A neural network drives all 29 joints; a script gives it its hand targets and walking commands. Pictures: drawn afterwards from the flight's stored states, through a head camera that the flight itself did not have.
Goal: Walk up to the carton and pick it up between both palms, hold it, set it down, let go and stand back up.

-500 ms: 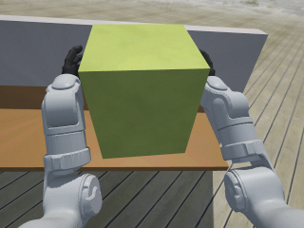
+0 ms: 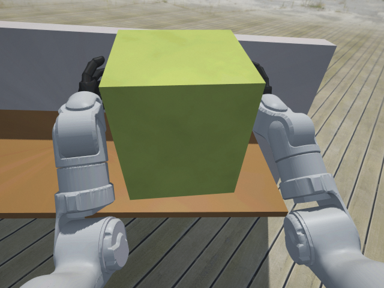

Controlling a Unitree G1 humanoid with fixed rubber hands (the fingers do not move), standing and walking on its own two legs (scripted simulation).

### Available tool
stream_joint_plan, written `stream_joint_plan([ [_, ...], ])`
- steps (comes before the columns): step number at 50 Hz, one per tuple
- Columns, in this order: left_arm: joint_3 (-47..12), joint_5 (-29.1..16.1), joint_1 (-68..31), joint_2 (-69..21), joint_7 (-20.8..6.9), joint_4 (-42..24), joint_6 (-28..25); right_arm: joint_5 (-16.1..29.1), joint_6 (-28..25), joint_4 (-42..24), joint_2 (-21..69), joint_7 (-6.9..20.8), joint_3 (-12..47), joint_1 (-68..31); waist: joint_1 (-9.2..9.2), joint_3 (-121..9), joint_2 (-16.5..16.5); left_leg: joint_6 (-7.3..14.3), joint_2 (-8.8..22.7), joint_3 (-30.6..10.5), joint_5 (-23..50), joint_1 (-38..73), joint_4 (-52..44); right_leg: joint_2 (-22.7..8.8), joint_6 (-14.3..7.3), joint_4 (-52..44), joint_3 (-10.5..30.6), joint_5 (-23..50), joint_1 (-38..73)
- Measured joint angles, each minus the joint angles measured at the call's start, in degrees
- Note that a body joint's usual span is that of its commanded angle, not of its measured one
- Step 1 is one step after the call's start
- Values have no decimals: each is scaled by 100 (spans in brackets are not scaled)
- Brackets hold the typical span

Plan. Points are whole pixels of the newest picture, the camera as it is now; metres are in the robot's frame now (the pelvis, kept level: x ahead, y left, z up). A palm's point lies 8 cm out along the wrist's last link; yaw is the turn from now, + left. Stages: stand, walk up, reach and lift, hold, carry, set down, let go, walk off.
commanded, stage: hold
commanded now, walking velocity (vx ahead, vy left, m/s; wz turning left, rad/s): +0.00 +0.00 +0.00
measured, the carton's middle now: (179, 116) +0.38 +0.00 +0.24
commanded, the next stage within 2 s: none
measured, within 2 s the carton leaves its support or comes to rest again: neither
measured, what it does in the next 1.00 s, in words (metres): stands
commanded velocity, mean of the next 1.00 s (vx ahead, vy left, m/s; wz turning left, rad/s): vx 0.00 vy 0.00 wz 0.00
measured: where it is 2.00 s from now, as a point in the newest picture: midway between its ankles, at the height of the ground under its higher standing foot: outside the picture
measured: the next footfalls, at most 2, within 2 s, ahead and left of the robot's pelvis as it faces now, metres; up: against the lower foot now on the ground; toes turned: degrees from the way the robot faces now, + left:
none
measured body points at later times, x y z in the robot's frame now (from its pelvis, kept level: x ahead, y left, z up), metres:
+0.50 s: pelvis +0.00 +0.00 +0.00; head -0.06 +0.03 +0.44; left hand +0.38 +0.16 +0.29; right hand +0.38 -0.15 +0.29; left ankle +0.03 +0.11 -0.75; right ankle +0.00 -0.10 -0.75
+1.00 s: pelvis +0.00 +0.00 +0.00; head -0.06 +0.03 +0.44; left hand +0.39 +0.15 +0.29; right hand +0.38 -0.15 +0.29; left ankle +0.03 +0.11 -0.75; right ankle +0.00 -0.10 -0.75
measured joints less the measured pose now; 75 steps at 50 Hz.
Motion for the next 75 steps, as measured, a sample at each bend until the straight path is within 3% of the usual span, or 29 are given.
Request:
stream_joint_plan([
  [25,113,-13,-305,87,-8,367,-25,-26,80,400,-4,4,-157,-418,46,-99,30,-13,-9,-57,14,-69,43,1,-17,86,-40,-32,-69],
  [75,115,-49,-354,128,-17,435,20,39,155,426,-61,-60,-43,-445,61,-113,41,-24,-8,-83,-13,-51,57,21,-31,97,-22,-71,-39],
])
